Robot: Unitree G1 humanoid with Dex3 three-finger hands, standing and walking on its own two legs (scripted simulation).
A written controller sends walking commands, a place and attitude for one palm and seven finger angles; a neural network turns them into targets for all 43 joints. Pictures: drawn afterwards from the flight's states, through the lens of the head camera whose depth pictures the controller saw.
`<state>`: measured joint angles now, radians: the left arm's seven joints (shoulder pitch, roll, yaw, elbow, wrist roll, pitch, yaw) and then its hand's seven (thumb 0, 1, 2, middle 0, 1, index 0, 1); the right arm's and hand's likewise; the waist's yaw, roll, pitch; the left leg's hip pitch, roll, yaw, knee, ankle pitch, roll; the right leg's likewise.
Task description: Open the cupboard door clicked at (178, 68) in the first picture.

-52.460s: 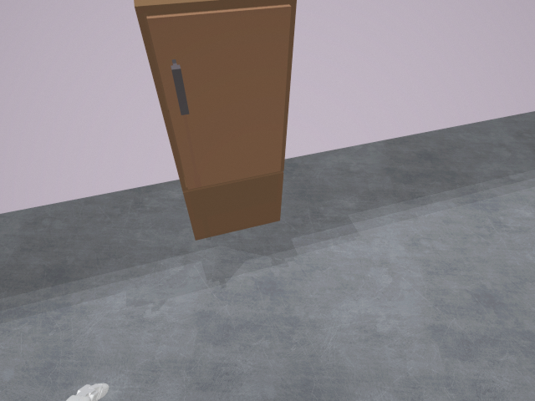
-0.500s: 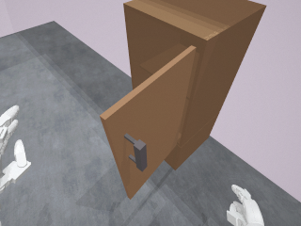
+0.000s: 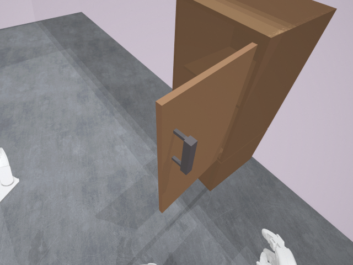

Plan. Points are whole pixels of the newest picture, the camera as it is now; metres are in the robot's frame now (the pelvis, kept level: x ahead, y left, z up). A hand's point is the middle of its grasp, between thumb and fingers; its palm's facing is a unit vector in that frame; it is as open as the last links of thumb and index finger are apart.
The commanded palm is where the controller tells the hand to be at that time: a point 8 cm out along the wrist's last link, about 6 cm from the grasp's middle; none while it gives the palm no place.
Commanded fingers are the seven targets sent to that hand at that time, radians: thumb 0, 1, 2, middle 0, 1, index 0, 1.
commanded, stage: step back with the hand held close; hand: left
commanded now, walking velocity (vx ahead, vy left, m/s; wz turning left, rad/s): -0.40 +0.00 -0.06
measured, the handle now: (182, 151) +0.39 +0.02 +0.02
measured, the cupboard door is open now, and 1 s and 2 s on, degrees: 97 97 97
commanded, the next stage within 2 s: stop stepping back and stand still in 0.40 s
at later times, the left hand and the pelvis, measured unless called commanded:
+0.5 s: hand out of the picture +0.10 +0.28 +0.16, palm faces +0.45 -0.79 -0.42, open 7.4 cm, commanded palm +0.03 +0.30 +0.19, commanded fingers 0.00 0.90 0.90 -0.20 -0.30 -0.20 -0.30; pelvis -0.11 +0.01 +0.01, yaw -1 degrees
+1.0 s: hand out of the picture +0.00 +0.28 +0.16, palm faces +0.43 -0.82 -0.38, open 7.4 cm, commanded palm -0.05 +0.31 +0.19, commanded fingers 0.00 0.90 0.90 -0.20 -0.30 -0.20 -0.30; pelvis -0.21 +0.01 +0.01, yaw -3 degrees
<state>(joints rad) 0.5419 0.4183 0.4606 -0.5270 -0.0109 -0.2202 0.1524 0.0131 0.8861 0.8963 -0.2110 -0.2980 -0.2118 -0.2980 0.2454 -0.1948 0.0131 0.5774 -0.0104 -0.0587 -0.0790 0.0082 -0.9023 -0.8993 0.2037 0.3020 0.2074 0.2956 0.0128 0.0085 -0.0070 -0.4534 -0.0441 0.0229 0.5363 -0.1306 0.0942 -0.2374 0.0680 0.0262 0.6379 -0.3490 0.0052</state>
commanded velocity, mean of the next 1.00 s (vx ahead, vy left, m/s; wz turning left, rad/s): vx -0.08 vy -0.01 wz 0.00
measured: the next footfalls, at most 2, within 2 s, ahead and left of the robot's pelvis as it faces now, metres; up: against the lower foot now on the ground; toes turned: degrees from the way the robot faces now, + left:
left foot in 0.52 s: -0.17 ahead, +0.14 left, +0.00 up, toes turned +2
right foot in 0.80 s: -0.16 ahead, -0.09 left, +0.00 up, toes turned -8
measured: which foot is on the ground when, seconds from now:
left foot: down 0.00-0.30, up 0.32-0.50, down 0.52-1.00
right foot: down 0.00-0.54, up 0.56-0.78, down 0.80-1.00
